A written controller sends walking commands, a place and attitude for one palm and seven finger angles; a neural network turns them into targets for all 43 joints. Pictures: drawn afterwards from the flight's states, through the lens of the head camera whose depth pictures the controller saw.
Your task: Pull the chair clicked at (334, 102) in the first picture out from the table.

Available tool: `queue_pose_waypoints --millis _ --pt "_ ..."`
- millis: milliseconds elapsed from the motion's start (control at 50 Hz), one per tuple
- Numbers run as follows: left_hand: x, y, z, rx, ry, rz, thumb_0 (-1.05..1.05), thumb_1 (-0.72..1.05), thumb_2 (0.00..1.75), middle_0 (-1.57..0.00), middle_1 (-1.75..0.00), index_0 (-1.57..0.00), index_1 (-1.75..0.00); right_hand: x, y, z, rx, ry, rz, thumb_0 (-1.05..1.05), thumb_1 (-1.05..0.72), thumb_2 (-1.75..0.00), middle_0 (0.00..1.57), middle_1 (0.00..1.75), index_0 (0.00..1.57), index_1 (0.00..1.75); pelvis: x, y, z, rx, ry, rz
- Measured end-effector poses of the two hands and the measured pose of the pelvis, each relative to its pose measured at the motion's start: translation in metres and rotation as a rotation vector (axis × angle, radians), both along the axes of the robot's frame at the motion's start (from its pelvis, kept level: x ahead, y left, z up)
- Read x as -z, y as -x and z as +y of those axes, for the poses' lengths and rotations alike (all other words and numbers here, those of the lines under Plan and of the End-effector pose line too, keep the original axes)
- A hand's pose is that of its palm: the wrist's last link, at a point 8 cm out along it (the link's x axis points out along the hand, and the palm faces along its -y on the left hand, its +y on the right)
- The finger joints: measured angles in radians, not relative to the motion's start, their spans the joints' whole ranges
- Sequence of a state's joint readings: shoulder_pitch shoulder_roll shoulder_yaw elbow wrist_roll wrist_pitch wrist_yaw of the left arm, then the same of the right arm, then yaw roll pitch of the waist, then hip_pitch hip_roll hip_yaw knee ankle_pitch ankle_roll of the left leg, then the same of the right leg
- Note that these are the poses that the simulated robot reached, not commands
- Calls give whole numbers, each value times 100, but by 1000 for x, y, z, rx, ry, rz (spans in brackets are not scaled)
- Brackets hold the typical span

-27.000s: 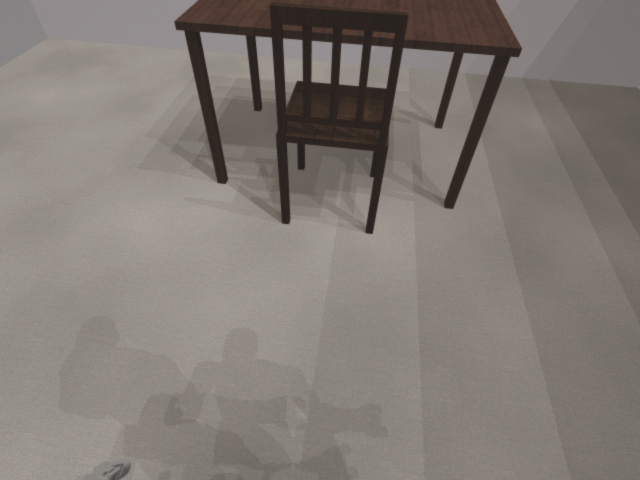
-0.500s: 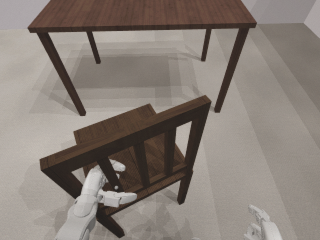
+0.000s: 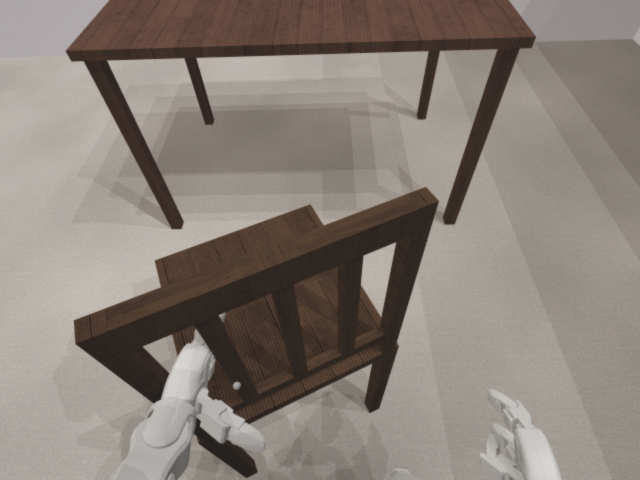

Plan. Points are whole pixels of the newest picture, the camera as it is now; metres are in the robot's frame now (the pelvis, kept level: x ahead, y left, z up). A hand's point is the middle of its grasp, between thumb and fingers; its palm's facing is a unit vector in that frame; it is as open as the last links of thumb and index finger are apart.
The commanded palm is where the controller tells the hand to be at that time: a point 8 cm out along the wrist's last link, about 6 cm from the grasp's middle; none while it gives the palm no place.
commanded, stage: draw the fingers out of the gap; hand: left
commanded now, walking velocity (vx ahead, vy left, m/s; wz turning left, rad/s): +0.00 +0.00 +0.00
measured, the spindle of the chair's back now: (291, 333) +0.32 +0.05 -0.05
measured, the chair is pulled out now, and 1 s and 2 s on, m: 0.59 0.59 0.58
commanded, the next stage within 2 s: draw the hand back to the body in 0.78 s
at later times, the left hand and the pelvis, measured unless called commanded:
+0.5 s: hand (221, 449) +0.17 +0.13 -0.03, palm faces -0.09 -0.98 -0.17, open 17.5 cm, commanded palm +0.15 +0.18 -0.01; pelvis +0.01 +0.01 -0.01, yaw +1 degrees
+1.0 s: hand out of the picture +0.13 +0.13 -0.01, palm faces +0.02 -1.00 -0.05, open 17.5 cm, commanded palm +0.10 +0.19 +0.01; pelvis -0.01 +0.01 -0.03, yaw +1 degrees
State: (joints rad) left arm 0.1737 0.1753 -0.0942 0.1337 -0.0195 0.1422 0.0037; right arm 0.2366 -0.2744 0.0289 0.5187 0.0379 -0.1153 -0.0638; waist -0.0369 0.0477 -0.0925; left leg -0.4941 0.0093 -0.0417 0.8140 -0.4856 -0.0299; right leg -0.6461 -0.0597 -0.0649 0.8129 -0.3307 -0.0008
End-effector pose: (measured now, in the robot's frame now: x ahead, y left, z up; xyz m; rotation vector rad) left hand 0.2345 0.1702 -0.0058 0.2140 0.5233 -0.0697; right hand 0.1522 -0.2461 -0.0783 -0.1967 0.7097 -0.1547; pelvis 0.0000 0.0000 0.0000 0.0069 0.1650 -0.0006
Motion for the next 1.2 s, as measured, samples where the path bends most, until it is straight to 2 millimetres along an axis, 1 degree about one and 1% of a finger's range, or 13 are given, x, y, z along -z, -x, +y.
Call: queue_pose_waypoints --millis 140,200,260,320,420,640,800,920,980,1020,1040,1120,1200 --pt "1 5 0 -4 11 0 -1 -54 21 -1 -2 -1 -2 -2 -1 0 10 7 -3 1 -91 -90 20 30 20 30 2 -3 2 2 2 10" --pt "1 15 1 -8 12 14 -1 -54 21 -1 -1 -1 -1 -3 -1 1 19 3 -8 1 -91 -90 20 30 20 30 3 -6 3 5 4 14" --pt "2 32 4 -27 4 37 -1 -54 21 -1 -1 -1 -1 -3 -4 4 26 -2 -16 1 -91 -90 20 30 20 30 4 -8 4 4 6 15" --pt "2 46 4 -29 7 46 -1 -54 21 -2 0 -1 0 -3 -8 8 20 -2 -28 1 -91 -90 20 30 20 30 5 -8 6 -1 8 15" --pt "2 64 7 -46 6 47 -1 -54 21 -2 0 -1 0 -3 -15 16 -2 1 -55 1 -91 -90 20 30 20 30 9 -7 8 -9 12 17" --pt "1 89 8 -45 14 52 -1 -54 21 -3 -1 -1 0 -6 -25 29 -13 -13 -117 1 -90 -90 20 30 20 30 15 -3 12 -14 18 18" --pt "1 115 10 -63 26 73 -1 -54 21 -1 0 -1 0 -7 -24 29 -6 -7 -135 1 -90 -90 20 30 20 30 20 -1 12 -14 20 23" --pt "0 128 11 -59 23 76 -1 -54 21 -1 0 -1 0 -5 -21 28 5 0 -146 1 -90 -90 20 30 20 30 24 2 13 -14 23 28" --pt "-7 128 13 -119 120 -8 -1 -54 21 -1 0 -1 0 -3 -19 27 5 5 -161 1 -90 -90 20 30 20 30 27 5 12 -14 26 33" --pt "-14 126 16 -147 157 -84 -1 -54 20 -1 0 -1 0 0 -18 28 -1 8 -162 1 -90 -90 20 30 20 30 30 7 12 -15 28 36" --pt "-14 127 18 -151 168 -97 -1 -54 20 -1 0 -2 -1 2 -17 28 -4 8 -160 1 -90 -90 20 30 20 30 31 8 11 -15 29 36" --pt "-18 131 26 -162 174 -187 -1 -54 20 0 0 -5 -2 11 -11 30 -11 -4 -146 1 -90 -90 20 30 20 30 36 13 10 -16 32 35" --pt "-31 134 33 -144 147 -270 -1 -55 20 0 0 -7 -3 20 -5 32 -11 -29 -135 1 -90 -90 20 30 20 30 38 18 9 -17 35 24"
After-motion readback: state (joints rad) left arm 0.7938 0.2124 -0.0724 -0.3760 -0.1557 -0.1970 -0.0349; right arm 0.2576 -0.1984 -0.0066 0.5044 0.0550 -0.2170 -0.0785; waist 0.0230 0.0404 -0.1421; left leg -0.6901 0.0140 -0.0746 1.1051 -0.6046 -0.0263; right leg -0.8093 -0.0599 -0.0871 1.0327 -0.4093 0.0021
